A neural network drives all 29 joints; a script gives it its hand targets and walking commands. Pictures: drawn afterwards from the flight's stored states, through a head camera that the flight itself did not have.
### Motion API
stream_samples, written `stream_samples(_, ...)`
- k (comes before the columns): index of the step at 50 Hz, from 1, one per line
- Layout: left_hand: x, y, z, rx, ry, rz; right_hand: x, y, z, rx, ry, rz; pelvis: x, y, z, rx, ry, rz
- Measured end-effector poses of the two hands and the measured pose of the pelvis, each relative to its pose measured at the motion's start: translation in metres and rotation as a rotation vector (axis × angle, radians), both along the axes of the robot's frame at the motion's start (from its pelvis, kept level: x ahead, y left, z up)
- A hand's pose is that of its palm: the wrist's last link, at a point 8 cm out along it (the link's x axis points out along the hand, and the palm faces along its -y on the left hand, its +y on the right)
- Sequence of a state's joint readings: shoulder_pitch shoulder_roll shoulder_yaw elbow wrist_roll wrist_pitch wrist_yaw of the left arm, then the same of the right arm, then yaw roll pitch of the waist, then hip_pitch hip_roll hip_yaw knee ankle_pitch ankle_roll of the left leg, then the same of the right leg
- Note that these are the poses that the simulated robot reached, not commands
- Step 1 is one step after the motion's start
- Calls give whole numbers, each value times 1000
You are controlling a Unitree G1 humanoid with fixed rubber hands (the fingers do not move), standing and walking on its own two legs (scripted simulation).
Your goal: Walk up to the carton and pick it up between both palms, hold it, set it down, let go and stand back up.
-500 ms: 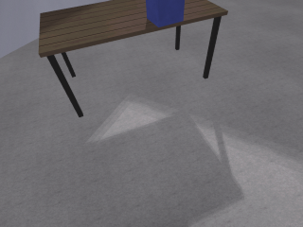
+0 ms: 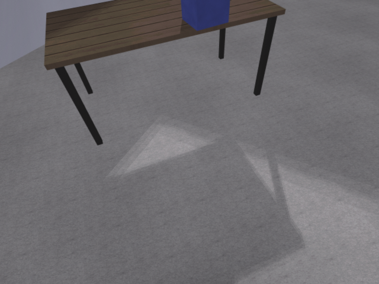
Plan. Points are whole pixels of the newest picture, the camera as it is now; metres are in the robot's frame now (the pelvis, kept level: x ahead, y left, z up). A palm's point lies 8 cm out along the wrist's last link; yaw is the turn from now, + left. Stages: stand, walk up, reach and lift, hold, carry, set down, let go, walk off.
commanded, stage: stand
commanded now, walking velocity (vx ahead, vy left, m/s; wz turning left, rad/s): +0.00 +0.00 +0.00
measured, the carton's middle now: out of the picture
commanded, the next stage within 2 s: walk up in 0.14 s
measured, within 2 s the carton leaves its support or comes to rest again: neither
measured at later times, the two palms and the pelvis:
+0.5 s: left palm out of the picture -0.01 +0.24 -0.15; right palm out of the picture +0.01 -0.22 -0.16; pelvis +0.03 +0.01 -0.01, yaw +0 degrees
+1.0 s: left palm (82, 222) +0.32 +0.33 -0.13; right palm out of the picture +0.13 -0.14 -0.13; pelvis +0.23 +0.08 -0.01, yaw -4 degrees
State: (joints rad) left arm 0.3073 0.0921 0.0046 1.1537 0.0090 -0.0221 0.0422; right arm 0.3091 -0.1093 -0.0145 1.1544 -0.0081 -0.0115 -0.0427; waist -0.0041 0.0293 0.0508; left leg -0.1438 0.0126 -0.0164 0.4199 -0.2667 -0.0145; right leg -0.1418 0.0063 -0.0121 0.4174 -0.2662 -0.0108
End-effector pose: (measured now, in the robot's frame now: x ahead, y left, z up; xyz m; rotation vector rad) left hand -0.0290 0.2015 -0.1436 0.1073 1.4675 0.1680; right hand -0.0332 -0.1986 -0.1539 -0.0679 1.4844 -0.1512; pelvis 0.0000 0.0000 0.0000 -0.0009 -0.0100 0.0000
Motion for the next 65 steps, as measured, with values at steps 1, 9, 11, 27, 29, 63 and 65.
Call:
stream_samples(1,1,0,0,1,0,1,1,1,0,2,-1,-1,1,0,0,0,0,1)
stream_samples(9,10,4,0,10,-15,-1,11,-2,1,-10,-17,0,6,0,0,0,-1,1)
stream_samples(11,12,4,-1,8,-17,-1,12,-3,1,-14,-18,1,7,0,0,0,-1,0)
stream_samples(27,8,48,-7,74,-30,33,62,-21,-3,-65,-88,141,38,14,-14,-19,-4,15)
stream_samples(29,-4,61,-5,85,7,54,98,-21,1,-85,-146,180,49,24,-15,-29,-11,15)
stream_samples(63,543,51,-20,-15,-431,-272,306,34,-8,-54,43,-45,377,48,-41,-30,-11,-70)
stream_samples(65,535,65,-15,27,-399,-186,361,20,-4,-67,-26,25,396,46,-34,-23,-24,-60)
